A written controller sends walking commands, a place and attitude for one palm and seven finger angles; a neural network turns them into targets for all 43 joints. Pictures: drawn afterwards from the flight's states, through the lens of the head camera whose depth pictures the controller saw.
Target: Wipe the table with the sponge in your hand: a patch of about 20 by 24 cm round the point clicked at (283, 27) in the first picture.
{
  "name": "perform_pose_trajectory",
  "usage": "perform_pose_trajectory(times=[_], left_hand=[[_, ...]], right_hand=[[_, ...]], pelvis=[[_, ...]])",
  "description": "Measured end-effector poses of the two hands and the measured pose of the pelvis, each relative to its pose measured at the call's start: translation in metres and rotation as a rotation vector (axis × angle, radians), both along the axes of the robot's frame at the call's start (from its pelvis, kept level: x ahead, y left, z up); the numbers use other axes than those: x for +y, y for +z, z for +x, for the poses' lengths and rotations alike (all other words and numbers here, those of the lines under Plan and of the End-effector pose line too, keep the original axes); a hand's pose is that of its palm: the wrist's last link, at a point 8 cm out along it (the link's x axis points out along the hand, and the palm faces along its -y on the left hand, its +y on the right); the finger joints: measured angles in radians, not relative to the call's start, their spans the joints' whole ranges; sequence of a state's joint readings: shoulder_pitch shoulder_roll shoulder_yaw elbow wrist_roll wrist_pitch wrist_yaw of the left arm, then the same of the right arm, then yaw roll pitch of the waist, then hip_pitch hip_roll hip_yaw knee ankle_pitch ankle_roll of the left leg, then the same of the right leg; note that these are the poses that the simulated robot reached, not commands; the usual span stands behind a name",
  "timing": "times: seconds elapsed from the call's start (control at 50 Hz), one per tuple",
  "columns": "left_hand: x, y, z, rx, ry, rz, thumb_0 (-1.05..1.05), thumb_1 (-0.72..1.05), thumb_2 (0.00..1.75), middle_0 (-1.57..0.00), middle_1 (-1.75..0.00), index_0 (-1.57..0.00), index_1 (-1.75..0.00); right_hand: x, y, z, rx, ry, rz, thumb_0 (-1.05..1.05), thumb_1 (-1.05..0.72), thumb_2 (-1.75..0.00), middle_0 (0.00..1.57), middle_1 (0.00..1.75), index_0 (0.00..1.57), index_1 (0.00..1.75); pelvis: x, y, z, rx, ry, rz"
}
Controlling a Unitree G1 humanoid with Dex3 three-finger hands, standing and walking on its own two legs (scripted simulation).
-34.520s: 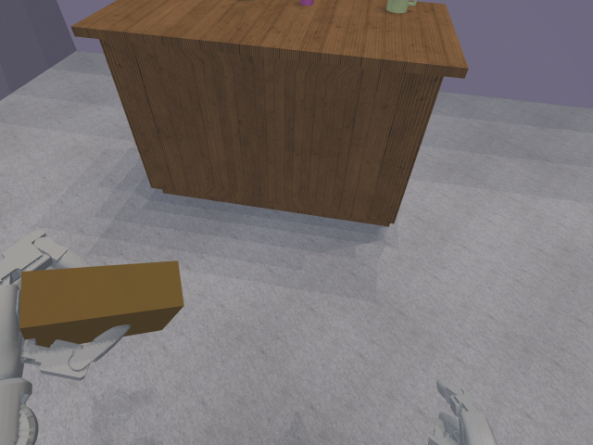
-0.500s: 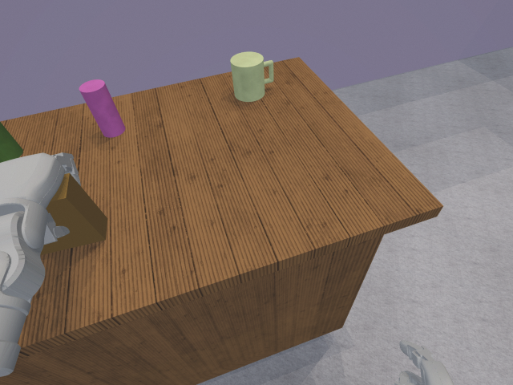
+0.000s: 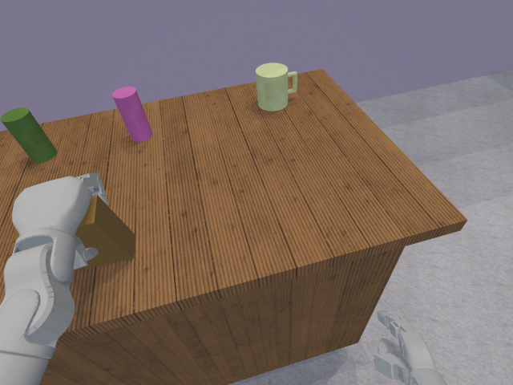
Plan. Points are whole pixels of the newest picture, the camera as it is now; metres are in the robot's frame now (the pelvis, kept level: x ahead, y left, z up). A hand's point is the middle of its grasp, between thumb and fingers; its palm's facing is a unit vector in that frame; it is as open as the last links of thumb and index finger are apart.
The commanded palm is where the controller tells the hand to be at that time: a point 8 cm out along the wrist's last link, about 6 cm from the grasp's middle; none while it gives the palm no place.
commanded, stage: wipe back along the middle lane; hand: left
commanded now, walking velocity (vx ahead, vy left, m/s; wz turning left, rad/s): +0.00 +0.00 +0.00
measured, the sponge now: (90, 243) +0.28 +0.32 +0.08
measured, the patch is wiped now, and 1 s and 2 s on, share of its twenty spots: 0.50 0.80 0.80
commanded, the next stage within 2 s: slide across to the third lane in 0.08 s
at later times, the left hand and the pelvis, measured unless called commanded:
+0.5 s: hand (99, 232) +0.27 +0.27 +0.14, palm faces +0.07 -0.04 -1.00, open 9.0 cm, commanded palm +0.24 +0.24 +0.18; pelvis +0.00 -0.02 +0.00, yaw +1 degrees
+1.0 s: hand (131, 225) +0.28 +0.22 +0.14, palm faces +0.03 -0.04 -1.00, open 9.0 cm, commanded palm +0.26 +0.21 +0.18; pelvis -0.02 -0.05 +0.00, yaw +1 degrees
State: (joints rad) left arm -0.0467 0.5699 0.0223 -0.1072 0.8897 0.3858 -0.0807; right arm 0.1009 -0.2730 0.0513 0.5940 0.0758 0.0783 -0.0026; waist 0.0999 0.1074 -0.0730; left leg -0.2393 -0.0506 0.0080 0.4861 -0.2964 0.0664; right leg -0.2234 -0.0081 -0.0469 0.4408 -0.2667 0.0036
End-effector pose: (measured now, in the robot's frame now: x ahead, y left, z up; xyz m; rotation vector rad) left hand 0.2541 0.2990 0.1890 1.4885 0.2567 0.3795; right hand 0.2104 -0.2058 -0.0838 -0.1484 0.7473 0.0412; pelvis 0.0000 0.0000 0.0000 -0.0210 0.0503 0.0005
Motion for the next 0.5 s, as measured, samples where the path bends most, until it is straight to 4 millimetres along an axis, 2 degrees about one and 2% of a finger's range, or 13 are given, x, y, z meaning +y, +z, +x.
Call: perform_pose_trajectory(times=[0.16,0.34,0.5], left_hand=[[-0.009,-0.001,-0.009,-0.003,0.011,0.003,0.04,-0.39,1.13,-0.72,-1.5,-0.77,-1.53],[-0.017,-0.001,-0.01,0.017,0.034,0.01,0.04,-0.39,1.13,-0.72,-1.5,-0.78,-1.52],[-0.039,0.003,-0.01,0.016,-0.015,-0.001,0.04,-0.4,1.12,-0.74,-1.48,-0.8,-1.48]], right_hand=[[0.001,0.004,0.008,-0.026,0.023,0.007,0.02,-0.91,-0.9,0.2,0.3,0.2,0.3],[-0.01,0.0,0.006,-0.021,0.023,-0.011,0.02,-0.91,-0.9,0.2,0.3,0.2,0.3],[-0.016,-0.002,0.003,-0.034,0.021,-0.003,0.02,-0.91,-0.9,0.2,0.3,0.19,0.3]], pelvis=[[-0.005,0.0,0.0,-0.005,0.001,0.002],[-0.014,-0.001,-0.002,-0.012,0.01,0.006],[-0.021,0.0,-0.004,-0.023,0.018,0.011]])
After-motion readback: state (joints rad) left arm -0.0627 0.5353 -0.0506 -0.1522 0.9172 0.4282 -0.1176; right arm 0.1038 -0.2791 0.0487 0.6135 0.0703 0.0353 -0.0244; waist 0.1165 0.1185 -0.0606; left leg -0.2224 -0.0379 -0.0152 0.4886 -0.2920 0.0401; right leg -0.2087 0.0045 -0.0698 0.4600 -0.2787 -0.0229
